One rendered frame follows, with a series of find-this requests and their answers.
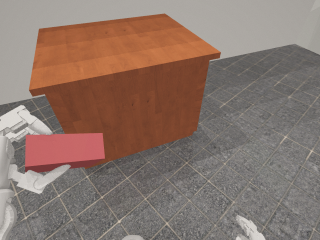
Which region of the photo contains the left robot hand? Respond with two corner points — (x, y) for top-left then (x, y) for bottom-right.
(0, 105), (71, 194)

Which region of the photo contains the right robot hand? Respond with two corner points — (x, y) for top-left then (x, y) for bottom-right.
(235, 215), (266, 240)

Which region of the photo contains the robot left forearm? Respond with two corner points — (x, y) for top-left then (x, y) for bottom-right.
(0, 189), (17, 240)

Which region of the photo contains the table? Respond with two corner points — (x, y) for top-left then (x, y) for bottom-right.
(29, 13), (221, 169)

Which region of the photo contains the sponge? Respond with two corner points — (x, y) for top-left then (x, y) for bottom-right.
(25, 133), (105, 173)

